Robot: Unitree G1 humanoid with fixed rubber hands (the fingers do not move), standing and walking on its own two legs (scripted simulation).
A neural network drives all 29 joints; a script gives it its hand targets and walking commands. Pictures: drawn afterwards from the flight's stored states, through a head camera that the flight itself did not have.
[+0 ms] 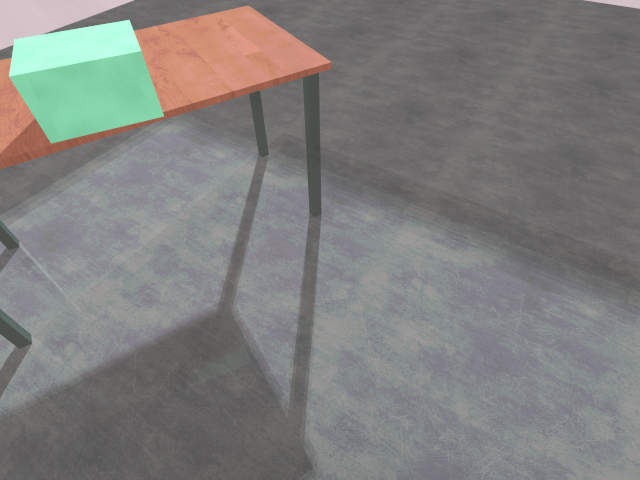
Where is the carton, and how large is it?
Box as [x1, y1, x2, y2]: [9, 20, 163, 142]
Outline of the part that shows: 129,20 14,39 9,76 51,142 163,116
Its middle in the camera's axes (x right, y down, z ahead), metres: -0.59 -0.43 +1.01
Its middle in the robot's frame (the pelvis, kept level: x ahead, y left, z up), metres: +1.06 +0.60 +0.00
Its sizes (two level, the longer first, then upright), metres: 0.280 0.224 0.171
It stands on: a table, 0.69 m high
